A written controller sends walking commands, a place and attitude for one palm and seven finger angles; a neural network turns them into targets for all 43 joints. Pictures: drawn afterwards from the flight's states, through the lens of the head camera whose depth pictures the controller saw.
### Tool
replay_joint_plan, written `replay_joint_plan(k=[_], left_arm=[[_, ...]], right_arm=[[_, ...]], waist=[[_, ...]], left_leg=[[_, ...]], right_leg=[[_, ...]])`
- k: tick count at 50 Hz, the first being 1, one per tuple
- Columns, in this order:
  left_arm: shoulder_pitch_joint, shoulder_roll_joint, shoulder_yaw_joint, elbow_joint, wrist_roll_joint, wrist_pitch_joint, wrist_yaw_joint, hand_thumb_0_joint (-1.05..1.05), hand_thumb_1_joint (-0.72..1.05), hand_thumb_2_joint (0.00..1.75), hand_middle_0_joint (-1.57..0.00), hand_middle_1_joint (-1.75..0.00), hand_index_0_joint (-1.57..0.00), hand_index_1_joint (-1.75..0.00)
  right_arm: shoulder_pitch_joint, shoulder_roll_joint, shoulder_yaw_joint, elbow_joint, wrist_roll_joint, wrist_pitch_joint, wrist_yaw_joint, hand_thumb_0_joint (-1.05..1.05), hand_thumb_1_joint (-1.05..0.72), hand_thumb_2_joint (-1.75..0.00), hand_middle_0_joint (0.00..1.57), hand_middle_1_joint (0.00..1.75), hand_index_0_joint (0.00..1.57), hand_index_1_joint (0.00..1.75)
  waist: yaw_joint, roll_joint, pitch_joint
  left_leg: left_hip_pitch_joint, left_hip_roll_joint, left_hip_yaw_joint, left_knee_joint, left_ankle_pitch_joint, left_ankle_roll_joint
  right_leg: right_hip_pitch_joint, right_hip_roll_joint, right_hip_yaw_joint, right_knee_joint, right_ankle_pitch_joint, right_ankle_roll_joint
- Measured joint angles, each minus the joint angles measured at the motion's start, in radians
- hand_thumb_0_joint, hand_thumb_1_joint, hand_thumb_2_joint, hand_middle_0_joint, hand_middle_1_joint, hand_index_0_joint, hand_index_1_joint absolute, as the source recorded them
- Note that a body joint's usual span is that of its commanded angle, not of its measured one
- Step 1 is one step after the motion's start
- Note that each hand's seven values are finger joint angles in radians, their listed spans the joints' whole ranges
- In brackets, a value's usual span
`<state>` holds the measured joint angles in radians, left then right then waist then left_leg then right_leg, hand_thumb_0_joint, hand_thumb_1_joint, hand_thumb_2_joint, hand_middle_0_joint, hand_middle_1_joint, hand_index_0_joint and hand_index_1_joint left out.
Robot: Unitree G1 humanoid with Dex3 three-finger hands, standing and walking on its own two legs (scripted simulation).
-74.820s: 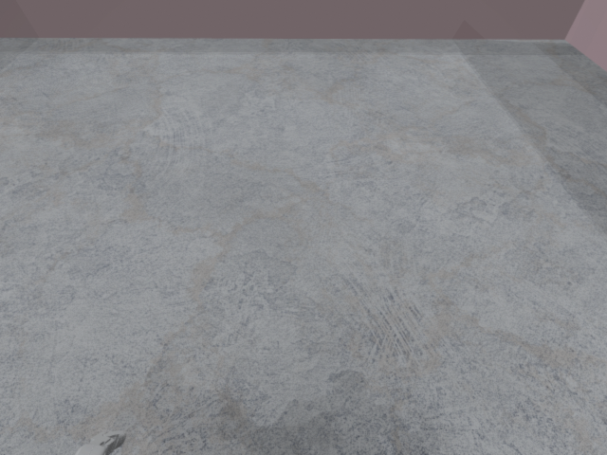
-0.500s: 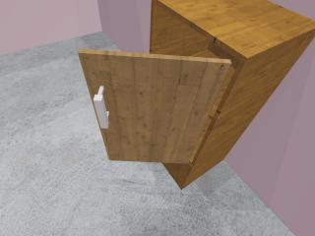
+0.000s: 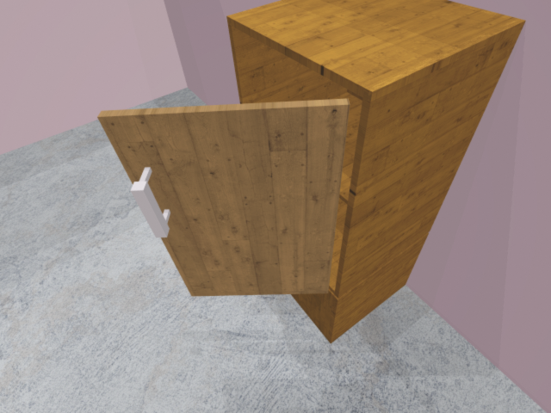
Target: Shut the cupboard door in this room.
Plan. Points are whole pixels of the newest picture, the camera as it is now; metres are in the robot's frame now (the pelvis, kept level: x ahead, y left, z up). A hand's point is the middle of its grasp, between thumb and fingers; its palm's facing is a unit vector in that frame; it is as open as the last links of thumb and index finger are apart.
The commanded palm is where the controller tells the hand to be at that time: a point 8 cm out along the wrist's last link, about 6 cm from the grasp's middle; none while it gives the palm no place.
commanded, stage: come to a stop and stand still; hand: left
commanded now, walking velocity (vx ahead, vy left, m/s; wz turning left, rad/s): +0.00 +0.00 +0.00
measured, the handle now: (154, 203) +0.46 +0.25 +0.04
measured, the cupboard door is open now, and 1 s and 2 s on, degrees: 55 55 55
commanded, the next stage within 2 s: look again from close up in 0.16 s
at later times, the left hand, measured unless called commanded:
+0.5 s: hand out of the picture +0.01 +0.16 -0.17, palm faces +0.03 -0.98 -0.20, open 7.3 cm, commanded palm none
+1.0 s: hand (149, 367) +0.19 +0.20 -0.03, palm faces +0.24 -0.96 -0.13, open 7.2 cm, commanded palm +0.11 +0.24 -0.06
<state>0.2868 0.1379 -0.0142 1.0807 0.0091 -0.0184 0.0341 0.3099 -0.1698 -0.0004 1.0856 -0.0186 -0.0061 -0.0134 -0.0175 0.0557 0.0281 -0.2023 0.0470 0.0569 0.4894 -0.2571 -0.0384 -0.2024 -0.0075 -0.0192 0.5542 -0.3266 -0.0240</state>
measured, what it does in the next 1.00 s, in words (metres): stands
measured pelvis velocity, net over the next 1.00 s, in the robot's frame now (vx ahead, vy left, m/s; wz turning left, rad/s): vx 0.00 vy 0.02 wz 0.04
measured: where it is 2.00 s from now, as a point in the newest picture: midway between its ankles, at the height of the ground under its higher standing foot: outside the picture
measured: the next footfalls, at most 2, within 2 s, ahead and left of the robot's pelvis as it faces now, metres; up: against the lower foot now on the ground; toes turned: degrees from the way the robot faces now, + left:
none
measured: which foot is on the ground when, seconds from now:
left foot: down 0.00-1.00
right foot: down 0.00-1.00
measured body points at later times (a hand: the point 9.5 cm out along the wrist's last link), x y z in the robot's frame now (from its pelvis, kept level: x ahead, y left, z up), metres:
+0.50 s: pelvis +0.02 -0.01 +0.00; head +0.03 -0.02 +0.45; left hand +0.01 +0.21 -0.15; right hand +0.02 -0.23 -0.16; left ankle +0.00 +0.15 -0.73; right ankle -0.02 -0.10 -0.73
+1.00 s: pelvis +0.00 +0.02 -0.01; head +0.00 -0.01 +0.44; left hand +0.18 +0.25 -0.01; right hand +0.10 -0.24 -0.14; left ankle +0.00 +0.15 -0.73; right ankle -0.02 -0.10 -0.73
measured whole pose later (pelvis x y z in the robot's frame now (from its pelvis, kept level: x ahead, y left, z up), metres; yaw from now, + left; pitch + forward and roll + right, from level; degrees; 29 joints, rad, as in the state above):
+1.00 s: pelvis +0.00 +0.02 -0.01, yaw +3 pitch +1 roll +1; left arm 0.38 0.15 0.03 0.21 -0.15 -0.15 0.08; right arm 0.31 -0.24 -0.03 0.87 0.02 -0.29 -0.07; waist -0.03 0.05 -0.04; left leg -0.33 0.02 0.03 0.62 -0.31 -0.01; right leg -0.29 -0.04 -0.05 0.64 -0.38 0.01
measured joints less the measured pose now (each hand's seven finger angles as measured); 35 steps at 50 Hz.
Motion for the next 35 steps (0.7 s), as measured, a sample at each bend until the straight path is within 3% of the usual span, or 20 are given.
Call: replay_joint_plan(k=[16,35], left_arm=[[0.012,-0.016,0.0,0.044,0.001,-0.004,-0.004,0.0,0.91,0.9,-0.2,-0.29,-0.2,-0.3],[-0.021,0.015,0.011,0.033,0.002,-0.001,-0.001,0.0,0.91,0.9,-0.2,-0.29,-0.2,-0.3]], right_arm=[[-0.043,0.011,0.003,0.043,0.006,-0.006,-0.012,0.0,-0.91,-0.9,0.19,0.3,0.2,0.3],[-0.053,0.019,0.003,0.054,0.003,-0.01,-0.015,0.01,-0.92,-0.9,0.2,0.3,0.2,0.3]], waist=[[0.023,-0.037,0.021],[0.023,-0.05,0.021]], left_leg=[[0.034,0.019,-0.011,-0.048,0.011,-0.018],[0.047,0.005,0.0,-0.064,0.008,-0.003]], right_leg=[[0.043,0.021,-0.013,-0.063,0.017,-0.015],[0.056,0.007,-0.003,-0.084,0.02,0.002]])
